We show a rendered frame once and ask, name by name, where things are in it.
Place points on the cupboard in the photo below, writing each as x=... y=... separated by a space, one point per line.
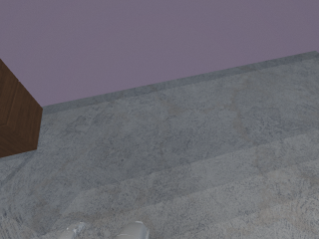
x=20 y=116

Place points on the left robot thigh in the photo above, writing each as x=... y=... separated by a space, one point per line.
x=134 y=230

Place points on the robot left hand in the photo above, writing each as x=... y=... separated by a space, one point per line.
x=73 y=230

